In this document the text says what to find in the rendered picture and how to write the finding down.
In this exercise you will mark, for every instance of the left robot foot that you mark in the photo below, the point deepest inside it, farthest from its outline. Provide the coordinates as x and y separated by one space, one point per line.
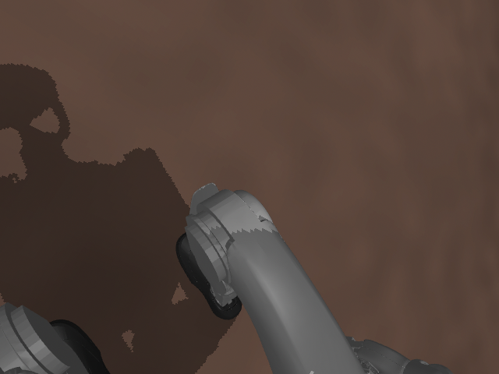
83 346

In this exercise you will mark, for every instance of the right robot arm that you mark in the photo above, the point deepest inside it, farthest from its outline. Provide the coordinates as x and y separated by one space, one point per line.
417 366

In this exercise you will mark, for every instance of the right robot hand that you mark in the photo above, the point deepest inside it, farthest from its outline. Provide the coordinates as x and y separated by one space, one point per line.
376 358

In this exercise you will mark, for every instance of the right robot foot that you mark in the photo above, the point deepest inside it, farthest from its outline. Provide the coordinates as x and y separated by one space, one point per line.
196 277

